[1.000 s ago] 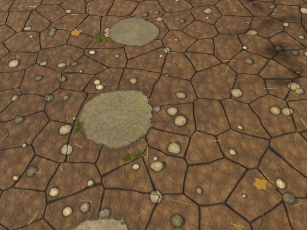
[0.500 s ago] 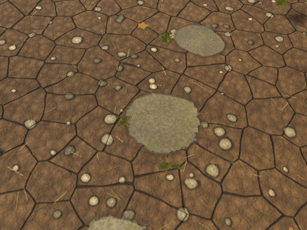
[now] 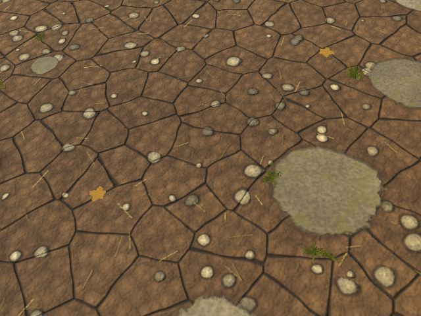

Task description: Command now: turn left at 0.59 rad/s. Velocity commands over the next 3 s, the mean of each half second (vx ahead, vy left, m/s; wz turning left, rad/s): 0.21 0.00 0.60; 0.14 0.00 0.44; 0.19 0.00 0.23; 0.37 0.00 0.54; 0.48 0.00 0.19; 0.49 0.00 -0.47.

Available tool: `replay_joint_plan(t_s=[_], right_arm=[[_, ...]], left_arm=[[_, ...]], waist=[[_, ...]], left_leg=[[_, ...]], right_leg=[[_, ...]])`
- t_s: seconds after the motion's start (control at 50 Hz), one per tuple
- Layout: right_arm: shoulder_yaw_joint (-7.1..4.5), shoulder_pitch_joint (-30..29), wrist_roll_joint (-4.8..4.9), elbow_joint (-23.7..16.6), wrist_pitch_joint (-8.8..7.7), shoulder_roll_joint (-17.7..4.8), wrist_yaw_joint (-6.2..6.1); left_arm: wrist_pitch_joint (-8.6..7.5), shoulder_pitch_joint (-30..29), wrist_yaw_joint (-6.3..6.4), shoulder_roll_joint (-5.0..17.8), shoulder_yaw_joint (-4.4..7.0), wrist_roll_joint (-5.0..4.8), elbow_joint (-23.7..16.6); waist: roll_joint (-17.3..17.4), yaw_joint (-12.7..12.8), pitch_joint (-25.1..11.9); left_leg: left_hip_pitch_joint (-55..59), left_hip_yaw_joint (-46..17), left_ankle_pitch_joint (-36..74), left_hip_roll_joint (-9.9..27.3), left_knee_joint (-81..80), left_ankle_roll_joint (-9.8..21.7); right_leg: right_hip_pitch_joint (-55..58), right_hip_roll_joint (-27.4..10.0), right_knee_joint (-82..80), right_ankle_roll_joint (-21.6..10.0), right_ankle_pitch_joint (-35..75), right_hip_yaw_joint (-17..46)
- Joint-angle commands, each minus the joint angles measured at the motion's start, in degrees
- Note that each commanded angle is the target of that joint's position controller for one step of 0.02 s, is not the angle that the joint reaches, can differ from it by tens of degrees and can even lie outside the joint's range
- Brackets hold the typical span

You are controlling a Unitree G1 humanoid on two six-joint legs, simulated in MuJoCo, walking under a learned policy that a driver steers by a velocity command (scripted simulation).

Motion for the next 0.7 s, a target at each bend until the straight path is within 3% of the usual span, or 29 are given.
replay_joint_plan(t_s=[0.02, 0.06, 0.12, 0.18, 0.22, 0.24, 0.26, 0.28, 0.3, 0.32, 0.34, 0.36, 0.4, 0.44, 0.52, 0.58, 0.64, 0.66, 0.68, 0.7], right_arm=[[-0.34, -3.85, 0.04, -6.31, -0.91, -2.88, 0.35], [0.21, -4.03, -0.34, -7.05, -0.95, -2.07, 0.88], [0.68, -3.64, -0.19, -7.58, -0.88, -1.9, 1.79], [0.42, -1.53, -0.12, -7.1, -1.21, -2.56, 2.71], [0.01, 5.3, -0.02, -3.76, -1.68, -2.25, 2.96], [-1.0, 11.65, 0.39, -1.1, -1.93, -3.84, 2.59], [-2.48, 18.22, 0.63, -0.24, -2.45, -9.06, 1.79], [-2.6, 16.32, -0.65, -2.77, -4.66, -13.61, 2.66], [-1.37, 13.9, -1.07, -3.34, -6.29, -8.73, 3.15], [-0.31, 11.42, -0.94, -3.36, -7.22, -5.92, 3.01], [0.14, 9.73, -0.59, -3.81, -7.52, -4.69, 2.72], [0.39, 8.69, -0.48, -3.87, -7.35, -4.46, 2.28], [0.53, 9.23, -1.2, -4.21, -7.3, -4.8, 1.34], [0.16, 9.74, -1.23, -3.98, -6.88, -5.71, 0.31], [-0.55, 11.85, -0.59, -2.78, -5.27, -6.71, -0.84], [-1.0, 12.64, -0.02, -2.06, -4.36, -7.28, -1.21], [-1.1, 9.1, -0.1, -3.15, -4.11, -6.96, -1.49], [-0.89, 7.34, -0.08, -3.89, -4.22, -6.3, -1.37], [-0.18, 6.32, -0.19, -4.85, -4.43, -4.27, -0.99], [1.25, 7.41, -1.8, -6.63, -4.56, 0.15, -0.77]], left_arm=[[-0.04, 0.12, 0.93, 10.02, 2.31, 0.14, -3.21], [0.23, -0.3, 0.62, 11.44, 2.82, -0.11, -3.33], [0.22, 0.03, -0.3, 13.45, 3.57, -1.06, -3.32], [-0.61, -0.14, -1.35, 14.34, 3.82, -2.27, -2.93], [-0.96, -1.1, -1.83, 12.6, 3.38, -3.02, -2.39], [-1.17, -0.2, -2.16, 9.26, 2.44, -2.44, -1.96], [-1.56, -2.65, -2.78, 4.62, 0.89, -0.4, -3.8], [-2.87, -7.3, -2.66, 5.42, 1.15, -0.66, -8.26], [-4.03, -9.31, -3.02, 9.62, 2.11, -2.3, -8.57], [-4.85, -7.77, -3.49, 11.14, 2.61, -2.84, -7.9], [-5.35, -6.01, -3.49, 11.17, 2.79, -1.85, -6.15], [-5.79, -5.77, -3.46, 11.24, 2.89, -0.68, -5.72], [-6.03, -6.16, -3.64, 9.86, 2.71, -0.35, -5.31], [-5.7, -7.13, -3.42, 8.18, 2.23, -0.1, -5.49], [-4.79, -12.5, -3.88, 5.22, 0.91, -0.48, -7.26], [-4.57, -13.72, -4.45, 6.54, 1.21, -0.9, -8.12], [-5.27, -8.91, -4.22, 9.54, 2.42, -0.66, -6.93], [-5.67, -5.25, -3.76, 10.7, 2.96, -0.22, -6.13], [-6.15, -0.57, -3.28, 12.09, 3.32, 0.7, -5.82], [-6.04, 4.65, -2.6, 15.08, 3.39, 1.67, -6.01]], waist=[[-12.27, 2.32, -5.6], [-12.27, 2.54, -6.64], [-12.93, 3.09, -6.46], [-12.34, 1.52, -4.38], [-10.0, -2.15, -4.78], [-5.17, -4.14, -6.41], [9.94, -6.28, -6.6], [13.61, -5.59, -4.54], [7.29, -5.59, -1.72], [6.78, -3.59, 0.87], [4.39, -2.43, 1.19], [4.01, -1.84, 1.14], [3.95, -1.35, 0.1], [2.98, -0.99, -1.08], [4.74, -2.75, -1.63], [4.59, -2.91, -2.2], [5.94, -0.32, -4.3], [6.08, 1.57, -6.65], [4.01, 4.05, -11.96], [-6.65, 4.27, -20.68]], left_leg=[[-6.49, 1.89, 1.0, 3.04, -4.84, -1.53], [-2.96, 3.43, 0.67, 4.49, -10.43, -1.27], [3.47, 7.2, 1.28, 4.91, -18.11, 0.87], [9.53, 9.33, 2.6, 4.41, -26.87, 4.58], [20.49, 11.94, 7.23, 2.0, -36.0, 7.37], [29.67, 9.61, 5.52, 1.56, -38.61, 9.3], [37.98, -10.56, 4.12, 14.34, -44.21, 14.39], [35.91, -36.94, -8.3, 23.7, -52.22, 25.14], [34.1, -34.58, -11.35, 23.73, -55.02, 25.19], [32.36, -28.93, -9.23, 21.34, -55.15, 22.92], [31.47, -23.68, -3.64, 18.53, -54.46, 20.82], [30.87, -19.95, 3.03, 16.57, -54.45, 19.49], [29.83, -14.69, 18.85, 13.99, -54.07, 18.13], [28.52, -9.52, 36.92, 12.13, -51.17, 16.92], [21.96, -6.33, 41.88, 9.07, -47.23, 13.85], [22.53, -10.41, 39.52, 10.34, -44.73, 12.94], [24.96, -14.41, 42.84, 10.77, -38.95, 11.58], [25.33, -14.29, 46.69, 8.67, -34.2, 10.41], [22.83, -13.19, 44.21, 5.14, -25.56, 8.41], [12.56, -10.02, 16.71, -0.58, -9.65, 5.73]], right_leg=[[12.2, -14.86, -7.39, -12.28, 18.79, 9.92], [12.14, -15.81, -7.14, -12.41, 19.87, 7.98], [7.36, -16.18, -10.8, -11.51, 0.96, 6.4], [3.37, -17.23, -11.47, -9.97, -9.66, 5.82], [-2.24, -15.31, -5.72, -7.26, -13.05, 1.84], [-8.04, -12.33, 3.97, -4.71, -14.79, -2.32], [-22.27, -6.04, 28.01, 0.43, -21.14, -8.27], [-38.36, 1.66, 38.41, 1.65, -24.4, 0.35], [-40.38, -2.12, 41.73, 0.44, -19.9, 5.44], [-40.05, -3.67, 39.79, -0.59, -12.73, 5.81], [-37.97, -4.84, 37.73, -0.35, -7.74, 5.63], [-36.1, -4.91, 34.26, 0.41, -3.65, 5.44], [-32.32, -3.17, 30.21, 1.99, 2.69, 4.06], [-29.22, -1.23, 25.2, 3.59, 6.25, 2.97], [-20.24, 2.41, 12.35, 4.4, 12.84, 1.68], [-17.18, 3.29, 7.43, 3.53, 13.69, 3.3], [-11.53, 3.24, 4.12, 1.41, 10.55, 4.87], [-6.14, 3.42, 1.12, 0.18, 12.69, 3.85], [4.64, -0.29, -1.33, -2.47, 21.56, 5.63], [21.51, -12.79, 3.31, -6.74, 43.24, 17.04]])
Next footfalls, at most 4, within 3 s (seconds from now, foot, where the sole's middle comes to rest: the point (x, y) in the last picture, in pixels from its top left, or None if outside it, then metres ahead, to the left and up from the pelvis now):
0.24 left None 0.02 0.15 -0.78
0.68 right None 0.36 0.06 -0.78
1.06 left None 0.22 0.25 -0.78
1.42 right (191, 304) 0.49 0.14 -0.78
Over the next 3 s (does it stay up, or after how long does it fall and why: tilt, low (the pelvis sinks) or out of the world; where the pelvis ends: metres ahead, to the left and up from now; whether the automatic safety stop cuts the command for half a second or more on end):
stays up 0.74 0.84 -0.01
